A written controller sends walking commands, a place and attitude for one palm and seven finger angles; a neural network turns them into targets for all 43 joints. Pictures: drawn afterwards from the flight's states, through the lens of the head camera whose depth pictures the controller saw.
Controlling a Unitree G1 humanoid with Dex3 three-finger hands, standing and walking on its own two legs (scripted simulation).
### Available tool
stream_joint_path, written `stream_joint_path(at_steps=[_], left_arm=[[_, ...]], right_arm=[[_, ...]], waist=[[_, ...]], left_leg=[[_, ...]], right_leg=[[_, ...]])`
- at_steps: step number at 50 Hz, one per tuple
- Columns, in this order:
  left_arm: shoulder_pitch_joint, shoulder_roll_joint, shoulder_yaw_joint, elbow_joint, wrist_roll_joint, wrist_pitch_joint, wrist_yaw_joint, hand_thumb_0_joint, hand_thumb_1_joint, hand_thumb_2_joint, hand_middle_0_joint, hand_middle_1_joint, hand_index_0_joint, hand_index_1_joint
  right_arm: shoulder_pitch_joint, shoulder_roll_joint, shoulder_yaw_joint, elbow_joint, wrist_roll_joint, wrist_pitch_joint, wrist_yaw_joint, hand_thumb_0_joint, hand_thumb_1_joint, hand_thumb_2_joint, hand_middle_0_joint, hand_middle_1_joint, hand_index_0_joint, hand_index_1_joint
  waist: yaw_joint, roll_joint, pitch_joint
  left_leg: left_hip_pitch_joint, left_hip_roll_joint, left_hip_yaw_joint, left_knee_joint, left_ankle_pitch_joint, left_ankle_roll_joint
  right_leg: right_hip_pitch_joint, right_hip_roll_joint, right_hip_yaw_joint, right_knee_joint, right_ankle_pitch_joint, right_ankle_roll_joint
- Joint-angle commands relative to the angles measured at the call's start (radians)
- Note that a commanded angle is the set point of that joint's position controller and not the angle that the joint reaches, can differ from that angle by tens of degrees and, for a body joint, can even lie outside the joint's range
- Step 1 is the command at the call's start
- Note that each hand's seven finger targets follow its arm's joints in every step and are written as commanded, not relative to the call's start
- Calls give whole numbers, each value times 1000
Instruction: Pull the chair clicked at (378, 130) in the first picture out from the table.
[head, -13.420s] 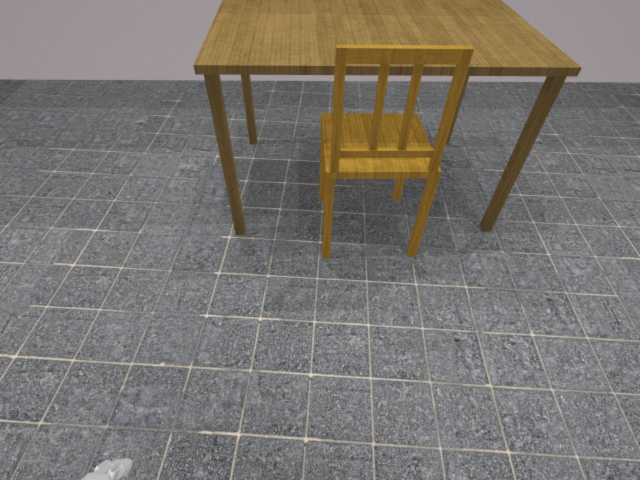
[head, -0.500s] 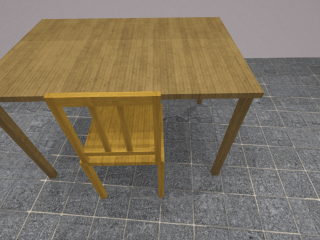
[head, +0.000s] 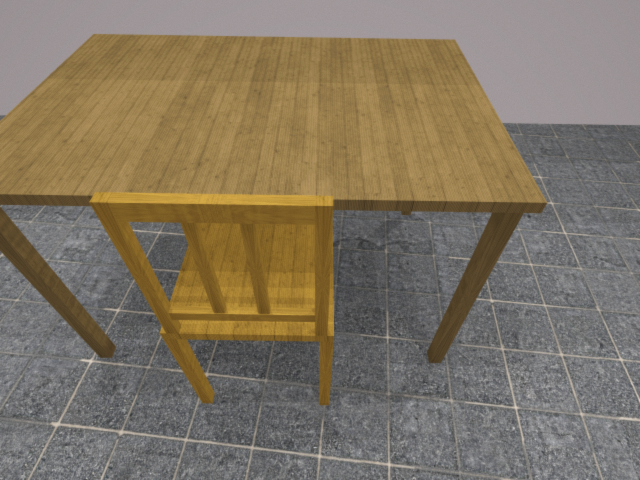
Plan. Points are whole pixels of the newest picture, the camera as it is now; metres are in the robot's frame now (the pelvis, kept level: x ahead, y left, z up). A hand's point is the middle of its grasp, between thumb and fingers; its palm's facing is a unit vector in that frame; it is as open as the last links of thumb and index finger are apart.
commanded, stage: come to a stop and stand still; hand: left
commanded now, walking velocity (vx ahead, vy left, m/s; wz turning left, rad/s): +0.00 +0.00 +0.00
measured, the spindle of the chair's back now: (206, 270) +0.48 +0.25 -0.10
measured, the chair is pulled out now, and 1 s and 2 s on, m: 0.00 0.00 0.00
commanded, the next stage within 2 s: look again from close up in 0.36 s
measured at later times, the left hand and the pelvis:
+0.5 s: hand out of the picture +0.00 +0.18 -0.18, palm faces +0.02 -0.98 -0.20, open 7.4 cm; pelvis +0.01 +0.02 +0.00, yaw -1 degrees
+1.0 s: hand out of the picture -0.05 +0.25 -0.18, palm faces -0.02 -0.98 -0.20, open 7.3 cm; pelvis -0.05 +0.07 -0.01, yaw -2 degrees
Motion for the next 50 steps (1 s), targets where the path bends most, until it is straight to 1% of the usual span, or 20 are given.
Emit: stream_joint_path(at_steps=[1, 12, 18, 22, 23, 24, 25, 26, 27, 28, 29, 30, 32, 34, 36, 38, 40, 42, 46, 50], left_arm=[[97, 107, 13, -13, -3, -7, 3, 0, 900, 900, -200, -300, -200, -300], [90, 129, 14, -21, -5, -8, 3, 0, 900, 900, -200, -300, -200, -300], [85, 135, 14, -21, -6, -7, 3, 0, 900, 900, -200, -300, -200, -300], [81, 135, 12, -21, -5, -7, 2, 0, 900, 900, -200, -300, -200, -300], [128, 154, 3, -20, 23, -52, 37, 0, 900, 900, -200, -300, -200, -300], [120, 222, 23, -49, 18, -56, 37, 0, 900, 900, -200, -300, -200, -300], [121, 211, 23, -69, 11, -56, 30, 0, 900, 900, -200, -300, -200, -300], [100, 195, 11, -71, 4, -56, 27, 0, 900, 900, -200, -300, -200, -300], [85, 186, 9, -87, -1, -52, 26, 0, 900, 900, -200, -300, -200, -300], [82, 176, 13, -103, 0, -46, 24, 0, 900, 900, -200, -300, -200, -300], [84, 169, 9, -115, 2, -36, 21, 0, 900, 900, -200, -300, -200, -300], [93, 158, 8, -113, 2, -31, 19, 0, 900, 900, -200, -300, -200, -300], [78, 156, 8, -119, 5, -19, 14, 0, 900, 900, -200, -300, -200, -300], [76, 158, 3, -122, 9, -7, 10, 0, 900, 900, -200, -300, -200, -300], [66, 162, 3, -128, 8, 0, 6, 0, 900, 900, -200, -300, -200, -300], [54, 162, -1, -137, 9, 6, 2, 0, 900, 900, -200, -300, -200, -300], [56, 166, 1, -148, 13, 13, -1, 0, 900, 900, -200, -300, -200, -300], [70, 163, -1, -148, 14, 16, -4, 0, 900, 900, -200, -300, -200, -300], [106, 159, -1, -144, 15, 13, -9, 0, 900, 900, -200, -300, -200, -300], [118, 157, -4, -132, 13, 4, -11, 0, 900, 900, -200, -300, -200, -300]], right_arm=[[64, -72, -2, -22, 6, -12, -4, 0, -900, -900, 200, 300, 200, 300], [48, -89, -2, -27, 5, -15, -4, 0, -900, -900, 200, 300, 200, 300], [45, -95, -3, -25, 5, -17, -4, 0, -900, -900, 200, 300, 200, 300], [42, -97, -4, -25, 6, -16, -1, 0, -900, -900, 200, 300, 200, 300], [-58, -131, -3, -107, 7, -35, 19, 0, -900, -900, 200, 300, 200, 300], [-49, -101, -3, -154, 6, -25, 23, 0, -900, -900, 200, 300, 200, 300], [27, -63, -6, -144, 2, -28, 16, 0, -900, -900, 200, 300, 200, 300], [76, -81, -9, -128, -1, -35, 15, 0, -900, -900, 200, 300, 200, 300], [89, -101, -12, -124, 1, -36, 15, 0, -900, -900, 200, 300, 200, 300], [92, -119, -16, -127, 4, -37, 14, 0, -900, -900, 200, 300, 200, 300], [82, -128, -17, -130, 1, -37, 14, 0, -900, -900, 200, 300, 200, 300], [61, -129, -14, -133, 3, -34, 12, 0, -900, -900, 200, 300, 200, 300], [35, -125, -13, -147, 3, -25, 13, 0, -900, -900, 200, 300, 200, 300], [28, -130, -9, -149, 1, -23, 17, 0, -900, -900, 200, 300, 200, 300], [16, -140, -12, -157, 2, -20, 21, 0, -900, -900, 200, 300, 200, 300], [9, -148, -14, -163, 0, -15, 26, 0, -900, -900, 200, 300, 200, 300], [9, -160, -17, -170, -2, -12, 30, 0, -900, -900, 200, 300, 200, 300], [0, -173, -21, -178, -4, -7, 32, 0, -900, -900, 200, 300, 200, 300], [1, -183, -24, -182, -3, -8, 34, 0, -900, -900, 200, 300, 200, 300], [13, -172, -22, -167, 0, -10, 35, 0, -900, -900, 200, 300, 200, 300]], waist=[[-3, -9, 59], [-4, -14, 29], [-2, -8, 34], [-1, -18, 64], [27, -27, 93], [-14, -73, 88], [-30, -110, -11], [-44, -111, -93], [-45, -116, -149], [-38, -82, -164], [-24, -28, -137], [-13, -8, -99], [-13, 26, 6], [-6, 43, 46], [-5, 11, 72], [-8, 36, 118], [-5, 71, 140], [3, 72, 143], [12, 64, 54], [5, 18, 29]], left_leg=[[71, 53, -35, -16, 265, 50], [94, 53, -35, -22, 303, 54], [96, 52, -37, -31, 306, 56], [85, 52, -39, -46, 270, 57], [-32, 41, 29, 228, 333, 38], [-116, -10, 45, 214, 125, 40], [-91, -25, 54, 140, -19, 66], [-53, -21, 42, 122, 55, 71], [-11, -2, 20, 125, 184, 77], [19, 24, -3, 133, 311, 84], [36, 46, -10, 144, 394, 85], [30, 58, -26, 142, 395, 84], [-19, 53, -41, 106, 309, 80], [-46, 55, -56, 78, 279, 89], [-80, 51, -69, 37, 125, 91], [-122, 47, -92, -30, -78, 92], [-174, 56, -122, -101, -243, 95], [-209, 68, -153, -158, -355, 100], [-173, 78, -163, -180, -363, 110], [-130, 63, -141, -152, -301, 103]], right_leg=[[-119, -119, 74, -78, 407, 9], [-81, -120, 78, -78, 442, 12], [-77, -120, 79, -83, 418, 14], [-95, -119, 79, -95, 367, 16], [-170, -173, 161, -80, 862, 63], [-60, -202, 138, -7, 1190, 49], [19, -212, 130, 77, 1287, 31], [41, -187, 101, 132, 1223, 5], [46, -164, 84, 150, 1080, 1], [13, -142, 83, 150, 894, 2], [-38, -125, 83, 131, 717, 1], [-82, -115, 88, 97, 564, 0], [-151, -102, 92, 62, 373, -6], [-164, -85, 87, 51, 246, -1], [-185, -81, 90, 30, 109, 6], [-226, -74, 90, 16, -15, 6], [-222, -64, 70, 31, -54, 10], [-214, -55, 52, 50, -67, 15], [-183, -60, 38, 60, -42, 17], [-199, -75, 62, 19, -33, 16]])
